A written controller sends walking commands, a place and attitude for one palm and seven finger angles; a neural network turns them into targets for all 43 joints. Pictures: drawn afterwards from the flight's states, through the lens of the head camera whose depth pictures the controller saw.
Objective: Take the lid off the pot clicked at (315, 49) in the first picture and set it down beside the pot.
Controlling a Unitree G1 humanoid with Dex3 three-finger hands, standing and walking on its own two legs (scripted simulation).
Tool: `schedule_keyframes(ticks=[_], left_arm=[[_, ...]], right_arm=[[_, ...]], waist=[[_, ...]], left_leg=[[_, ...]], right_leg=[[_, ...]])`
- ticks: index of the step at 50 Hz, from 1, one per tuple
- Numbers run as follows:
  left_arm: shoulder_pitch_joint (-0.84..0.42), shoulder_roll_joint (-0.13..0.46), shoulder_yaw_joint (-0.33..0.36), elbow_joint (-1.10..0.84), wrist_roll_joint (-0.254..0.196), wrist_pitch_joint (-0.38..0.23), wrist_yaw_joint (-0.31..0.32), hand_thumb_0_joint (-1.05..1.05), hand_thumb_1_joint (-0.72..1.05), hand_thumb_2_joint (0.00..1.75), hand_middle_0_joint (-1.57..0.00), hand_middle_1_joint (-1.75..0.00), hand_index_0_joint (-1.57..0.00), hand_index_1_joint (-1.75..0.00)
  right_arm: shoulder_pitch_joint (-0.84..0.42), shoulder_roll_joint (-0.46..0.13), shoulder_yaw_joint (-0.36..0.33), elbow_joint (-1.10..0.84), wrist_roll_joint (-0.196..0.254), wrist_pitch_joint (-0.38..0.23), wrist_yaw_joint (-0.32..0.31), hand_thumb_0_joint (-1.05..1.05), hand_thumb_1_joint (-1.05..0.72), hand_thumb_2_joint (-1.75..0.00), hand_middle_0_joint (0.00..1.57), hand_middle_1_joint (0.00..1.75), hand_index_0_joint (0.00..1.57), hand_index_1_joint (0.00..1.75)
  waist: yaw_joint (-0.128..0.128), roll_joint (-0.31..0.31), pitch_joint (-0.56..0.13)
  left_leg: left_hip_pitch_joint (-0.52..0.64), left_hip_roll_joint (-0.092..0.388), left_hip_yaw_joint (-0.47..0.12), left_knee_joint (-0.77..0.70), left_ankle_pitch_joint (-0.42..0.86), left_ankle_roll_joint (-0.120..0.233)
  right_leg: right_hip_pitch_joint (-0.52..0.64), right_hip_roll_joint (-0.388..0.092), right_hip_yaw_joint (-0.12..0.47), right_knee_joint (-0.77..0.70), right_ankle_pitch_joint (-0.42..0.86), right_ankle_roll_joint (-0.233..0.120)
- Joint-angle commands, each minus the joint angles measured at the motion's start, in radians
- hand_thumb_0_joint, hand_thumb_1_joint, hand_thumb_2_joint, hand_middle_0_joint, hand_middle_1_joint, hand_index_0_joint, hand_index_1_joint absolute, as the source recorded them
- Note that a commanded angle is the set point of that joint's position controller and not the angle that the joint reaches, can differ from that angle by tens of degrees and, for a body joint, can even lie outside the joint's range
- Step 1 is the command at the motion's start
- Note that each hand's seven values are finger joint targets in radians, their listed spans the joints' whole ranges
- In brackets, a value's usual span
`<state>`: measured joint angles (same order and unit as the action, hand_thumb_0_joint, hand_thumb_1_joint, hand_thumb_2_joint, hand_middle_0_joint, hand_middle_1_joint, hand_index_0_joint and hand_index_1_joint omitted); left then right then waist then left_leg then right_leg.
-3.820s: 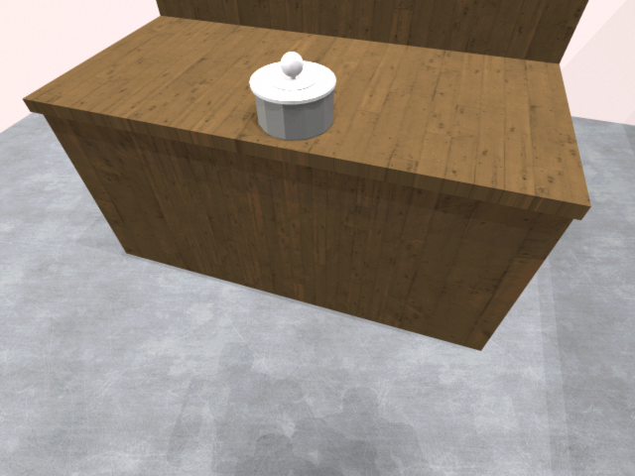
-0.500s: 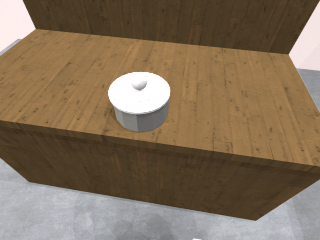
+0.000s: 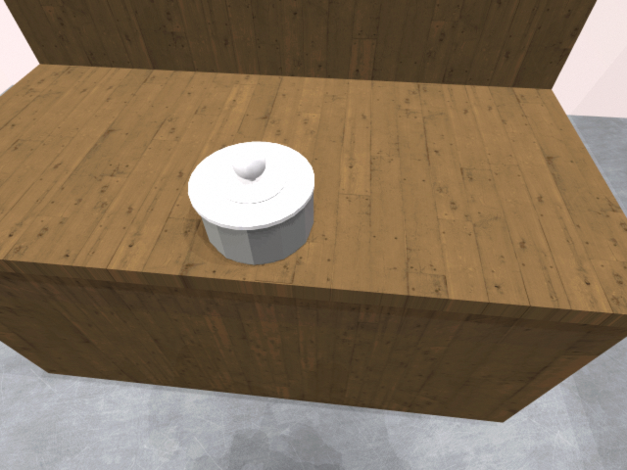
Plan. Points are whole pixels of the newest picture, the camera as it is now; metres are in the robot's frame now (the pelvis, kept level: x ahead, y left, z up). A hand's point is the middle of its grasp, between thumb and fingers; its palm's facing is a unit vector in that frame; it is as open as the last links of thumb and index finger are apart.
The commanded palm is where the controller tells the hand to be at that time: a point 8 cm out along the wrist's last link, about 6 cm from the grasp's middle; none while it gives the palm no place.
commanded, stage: come to a stop and stand still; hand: left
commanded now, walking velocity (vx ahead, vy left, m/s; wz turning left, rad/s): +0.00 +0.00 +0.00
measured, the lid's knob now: (249, 162) +0.53 +0.13 +0.09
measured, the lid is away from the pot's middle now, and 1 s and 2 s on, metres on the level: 0.00 0.00 0.00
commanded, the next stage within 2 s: look again from close up in 0.42 s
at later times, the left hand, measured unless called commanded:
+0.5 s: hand out of the picture -0.04 +0.20 -0.17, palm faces +0.06 -0.98 -0.21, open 7.4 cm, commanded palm none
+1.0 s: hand out of the picture +0.00 +0.19 -0.17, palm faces +0.06 -0.98 -0.17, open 7.4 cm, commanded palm none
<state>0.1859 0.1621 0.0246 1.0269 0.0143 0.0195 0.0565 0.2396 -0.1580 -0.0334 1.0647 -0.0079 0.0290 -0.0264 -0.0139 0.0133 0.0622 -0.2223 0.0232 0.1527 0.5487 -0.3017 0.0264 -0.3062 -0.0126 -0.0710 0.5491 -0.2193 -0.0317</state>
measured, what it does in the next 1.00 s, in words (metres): stands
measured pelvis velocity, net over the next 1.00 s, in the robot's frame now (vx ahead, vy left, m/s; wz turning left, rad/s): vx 0.01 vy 0.03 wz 0.02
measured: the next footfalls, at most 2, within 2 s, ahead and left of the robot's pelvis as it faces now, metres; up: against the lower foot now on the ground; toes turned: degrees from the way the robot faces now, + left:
none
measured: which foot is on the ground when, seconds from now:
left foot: down 0.00-1.00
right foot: down 0.00-1.00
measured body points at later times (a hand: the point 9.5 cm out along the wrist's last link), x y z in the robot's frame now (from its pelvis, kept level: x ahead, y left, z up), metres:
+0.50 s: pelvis -0.02 +0.03 +0.00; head -0.03 +0.02 +0.45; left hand -0.04 +0.25 -0.15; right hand +0.02 -0.20 -0.15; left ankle +0.00 +0.09 -0.73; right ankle +0.05 -0.10 -0.73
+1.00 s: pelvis +0.01 +0.03 +0.01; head +0.01 +0.04 +0.46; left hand +0.00 +0.25 -0.16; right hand +0.01 -0.18 -0.15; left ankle +0.00 +0.09 -0.73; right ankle +0.05 -0.10 -0.73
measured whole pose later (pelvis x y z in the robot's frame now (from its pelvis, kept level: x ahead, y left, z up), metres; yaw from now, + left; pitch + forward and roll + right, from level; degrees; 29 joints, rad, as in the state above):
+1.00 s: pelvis +0.01 +0.03 +0.01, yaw +1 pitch -2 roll +0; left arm 0.32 0.13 -0.01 1.08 0.02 -0.01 0.05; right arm 0.30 -0.13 0.00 1.12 -0.01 -0.03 -0.02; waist 0.00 -0.01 0.02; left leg -0.15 -0.04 0.15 0.45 -0.27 0.08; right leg -0.24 -0.04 -0.04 0.47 -0.20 0.02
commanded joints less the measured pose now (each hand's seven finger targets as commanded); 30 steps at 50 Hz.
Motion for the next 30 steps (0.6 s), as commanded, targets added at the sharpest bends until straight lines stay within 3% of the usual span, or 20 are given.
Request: schedule_keyframes(ticks=[1,2,3,4,6,7,9,10,14,16,18,21,30], left_arm=[[0.079,0.188,0.018,-0.080,-0.002,-0.023,0.016,0.00,0.90,0.90,-0.20,-0.30,-0.20,-0.30],[0.042,0.183,0.014,-0.103,0.002,-0.020,0.013,0.00,0.90,0.90,-0.20,-0.30,-0.20,-0.30],[0.023,0.169,0.012,-0.116,0.004,-0.015,0.009,0.00,0.90,0.90,-0.20,-0.30,-0.20,-0.30],[0.015,0.163,0.009,-0.124,0.007,-0.006,0.006,0.00,0.90,0.90,-0.20,-0.30,-0.20,-0.30],[0.050,0.129,0.007,-0.138,0.008,0.003,-0.001,0.00,0.90,0.90,-0.20,-0.30,-0.20,-0.30],[0.087,0.110,0.007,-0.132,0.009,0.003,-0.004,0.00,0.90,0.90,-0.20,-0.30,-0.20,-0.30],[0.137,0.100,0.002,-0.123,0.012,-0.001,-0.009,0.00,0.90,0.90,-0.20,-0.30,-0.20,-0.30],[0.150,0.099,0.002,-0.119,0.013,-0.003,-0.012,0.00,0.90,0.90,-0.20,-0.30,-0.20,-0.30],[0.145,0.116,0.002,-0.124,0.012,-0.018,-0.014,0.00,0.90,0.90,-0.20,-0.30,-0.20,-0.30],[0.137,0.113,0.002,-0.126,0.011,-0.020,-0.013,0.00,0.90,0.90,-0.20,-0.30,-0.20,-0.30],[0.149,0.107,-0.001,-0.118,0.009,-0.027,-0.013,0.00,0.90,0.90,-0.20,-0.30,-0.20,-0.30],[0.167,0.097,-0.006,-0.098,0.009,-0.031,-0.015,0.00,0.90,0.90,-0.20,-0.30,-0.20,-0.30],[0.217,0.076,-0.017,-0.032,0.007,-0.039,-0.015,0.00,0.90,0.90,-0.20,-0.30,-0.20,-0.30]], right_arm=[[0.051,-0.066,-0.026,-0.112,0.005,-0.021,-0.001,0.00,-0.90,-0.90,0.20,0.30,0.20,0.30],[0.061,-0.070,-0.028,-0.110,-0.001,-0.018,0.004,0.00,-0.90,-0.90,0.20,0.30,0.20,0.30],[0.066,-0.077,-0.029,-0.109,-0.007,-0.018,0.011,0.00,-0.90,-0.90,0.20,0.30,0.20,0.30],[0.065,-0.084,-0.027,-0.118,-0.014,-0.016,0.015,0.00,-0.90,-0.90,0.20,0.30,0.20,0.30],[0.038,-0.133,-0.030,-0.151,-0.021,-0.017,0.019,0.00,-0.90,-0.90,0.20,0.30,0.20,0.30],[0.012,-0.151,-0.031,-0.167,-0.020,-0.020,0.020,0.00,-0.90,-0.90,0.20,0.30,0.20,0.30],[-0.027,-0.153,-0.027,-0.183,-0.017,-0.026,0.018,0.00,-0.90,-0.90,0.20,0.30,0.20,0.30],[-0.037,-0.156,-0.026,-0.186,-0.015,-0.027,0.018,0.00,-0.90,-0.90,0.20,0.30,0.20,0.30],[0.013,-0.142,-0.021,-0.174,-0.013,-0.024,0.018,0.00,-0.90,-0.90,0.20,0.30,0.20,0.30],[0.042,-0.143,-0.021,-0.162,-0.014,-0.022,0.018,0.00,-0.90,-0.90,0.20,0.30,0.20,0.30],[0.063,-0.127,-0.016,-0.146,-0.013,-0.027,0.019,0.00,-0.90,-0.90,0.20,0.30,0.20,0.30],[0.063,-0.120,-0.011,-0.134,-0.010,-0.038,0.017,0.00,-0.90,-0.90,0.20,0.30,0.20,0.30],[0.075,-0.102,-0.001,-0.074,-0.003,-0.052,0.013,0.00,-0.90,-0.90,0.20,0.30,0.20,0.30]], waist=[[-0.004,-0.126,-0.191],[-0.019,-0.115,-0.102],[-0.025,-0.062,-0.014],[-0.023,-0.013,0.044],[-0.007,0.043,0.101],[0.010,0.059,0.077],[0.039,0.055,0.023],[0.040,0.049,0.013],[0.011,-0.052,0.014],[-0.008,-0.060,0.026],[-0.013,-0.060,0.011],[-0.006,-0.023,0.004],[0.011,-0.020,0.013]], left_leg=[[-0.027,0.014,-0.093,0.016,-0.068,-0.033],[-0.017,0.018,-0.101,-0.011,-0.069,-0.025],[-0.015,0.029,-0.118,-0.048,-0.066,-0.012],[-0.043,0.058,-0.156,-0.097,-0.116,0.002],[-0.188,0.128,-0.247,-0.231,-0.262,0.034],[-0.244,0.158,-0.278,-0.287,-0.307,0.047],[-0.249,0.157,-0.267,-0.295,-0.294,0.050],[-0.245,0.147,-0.255,-0.281,-0.304,0.043],[-0.143,0.090,-0.213,-0.211,-0.263,0.025],[-0.100,0.074,-0.200,-0.178,-0.244,0.021],[-0.069,0.070,-0.196,-0.172,-0.190,0.022],[-0.070,0.087,-0.219,-0.212,-0.194,0.026],[-0.084,0.097,-0.228,-0.258,-0.150,0.025]], right_leg=[[0.100,-0.271,0.286,-0.110,0.157,-0.131],[-0.017,-0.241,0.267,-0.143,-0.061,-0.109],[-0.116,-0.198,0.239,-0.149,-0.215,-0.083],[-0.175,-0.155,0.188,-0.133,-0.299,-0.061],[-0.124,-0.061,0.085,-0.022,-0.225,-0.020],[-0.043,-0.034,0.042,0.037,-0.154,-0.004],[0.045,-0.036,0.036,0.051,-0.089,-0.002],[0.056,-0.043,0.043,0.030,-0.086,-0.001],[-0.037,-0.084,0.128,-0.106,-0.201,-0.024],[-0.111,-0.100,0.167,-0.142,-0.271,-0.030],[-0.116,-0.101,0.180,-0.154,-0.245,-0.031],[-0.085,-0.088,0.155,-0.139,-0.176,-0.023],[0.003,-0.091,0.132,-0.130,-0.040,-0.017]])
